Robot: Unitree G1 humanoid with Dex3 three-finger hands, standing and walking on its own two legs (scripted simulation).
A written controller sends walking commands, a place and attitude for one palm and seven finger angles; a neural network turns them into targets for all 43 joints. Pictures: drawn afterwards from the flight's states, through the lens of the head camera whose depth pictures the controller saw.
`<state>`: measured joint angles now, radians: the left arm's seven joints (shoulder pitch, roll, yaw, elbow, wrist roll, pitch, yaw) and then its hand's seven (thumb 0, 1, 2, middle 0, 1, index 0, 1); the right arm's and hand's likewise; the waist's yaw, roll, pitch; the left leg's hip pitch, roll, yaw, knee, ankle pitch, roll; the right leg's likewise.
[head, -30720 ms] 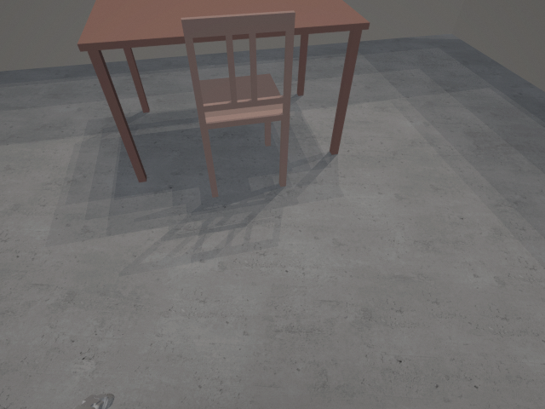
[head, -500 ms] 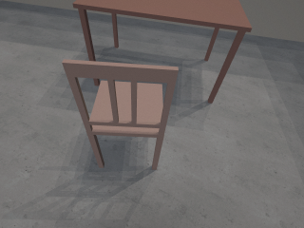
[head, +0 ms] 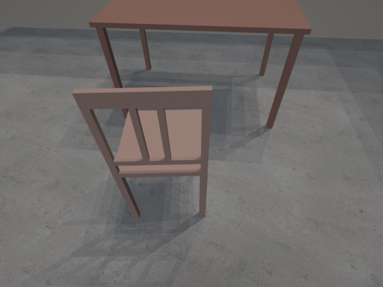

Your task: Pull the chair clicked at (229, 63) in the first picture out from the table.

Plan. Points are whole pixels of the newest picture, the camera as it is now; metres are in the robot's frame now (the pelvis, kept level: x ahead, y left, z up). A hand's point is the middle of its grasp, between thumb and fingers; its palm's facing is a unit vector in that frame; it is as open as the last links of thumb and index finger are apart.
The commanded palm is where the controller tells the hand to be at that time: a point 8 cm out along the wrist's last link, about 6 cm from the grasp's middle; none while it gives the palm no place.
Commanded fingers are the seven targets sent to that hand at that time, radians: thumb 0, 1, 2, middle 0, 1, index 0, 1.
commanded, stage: let the arm hang, fingers relaxed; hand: left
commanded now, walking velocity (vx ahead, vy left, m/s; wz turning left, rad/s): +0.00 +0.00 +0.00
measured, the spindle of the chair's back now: (140, 136) +0.60 +0.22 -0.11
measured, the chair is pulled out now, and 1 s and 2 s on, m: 0.58 0.58 0.58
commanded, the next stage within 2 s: look to check the result in 0.26 s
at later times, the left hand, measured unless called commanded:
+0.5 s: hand out of the picture -0.02 +0.14 -0.17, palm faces +0.04 -0.99 -0.17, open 7.4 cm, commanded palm none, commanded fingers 0.00 0.90 0.90 -0.20 -0.30 -0.20 -0.30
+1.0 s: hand out of the picture -0.01 +0.13 -0.17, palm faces +0.05 -0.99 -0.16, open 7.4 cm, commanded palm none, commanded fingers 0.00 0.90 0.90 -0.20 -0.30 -0.20 -0.30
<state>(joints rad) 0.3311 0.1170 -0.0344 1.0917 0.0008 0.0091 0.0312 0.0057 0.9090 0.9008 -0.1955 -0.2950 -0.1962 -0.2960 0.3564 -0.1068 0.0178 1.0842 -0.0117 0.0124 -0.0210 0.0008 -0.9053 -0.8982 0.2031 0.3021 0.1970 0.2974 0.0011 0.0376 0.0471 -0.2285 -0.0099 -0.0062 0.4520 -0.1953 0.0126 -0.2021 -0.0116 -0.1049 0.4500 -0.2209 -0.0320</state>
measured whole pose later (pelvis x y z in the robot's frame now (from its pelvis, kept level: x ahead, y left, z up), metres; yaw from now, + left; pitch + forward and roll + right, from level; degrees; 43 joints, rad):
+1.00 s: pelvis +0.00 -0.02 +0.00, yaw +0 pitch -2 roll +0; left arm 0.31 0.10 -0.01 1.10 0.00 0.00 0.04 0.01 0.91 0.90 -0.20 -0.29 -0.20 -0.30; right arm 0.36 -0.09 0.01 1.11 -0.01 0.00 -0.04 0.00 -0.91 -0.90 0.20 0.30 0.20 0.30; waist 0.00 0.02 0.06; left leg -0.22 0.02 -0.03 0.45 -0.20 -0.02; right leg -0.19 0.02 -0.12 0.44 -0.22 -0.06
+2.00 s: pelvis +0.01 -0.02 +0.00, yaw +1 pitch -2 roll +0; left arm 0.31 0.10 -0.01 1.09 0.00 0.00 0.03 0.01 0.91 0.90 -0.20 -0.29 -0.20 -0.30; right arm 0.35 -0.09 0.01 1.11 -0.01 0.00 -0.04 0.00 -0.91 -0.90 0.20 0.30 0.20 0.30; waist 0.00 0.02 0.07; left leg -0.21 0.02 -0.03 0.45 -0.21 -0.02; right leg -0.17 0.02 -0.13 0.43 -0.23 -0.06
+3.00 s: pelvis +0.01 -0.03 +0.00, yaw +1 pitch -2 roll +0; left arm 0.32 0.10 -0.01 1.09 0.00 0.00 0.04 0.01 0.91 0.90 -0.20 -0.29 -0.20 -0.30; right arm 0.34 -0.10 0.01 1.11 -0.01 0.00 -0.05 0.00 -0.91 -0.90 0.20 0.30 0.20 0.30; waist 0.00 0.02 0.06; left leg -0.20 0.02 -0.04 0.45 -0.21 -0.03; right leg -0.16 0.03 -0.13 0.43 -0.24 -0.07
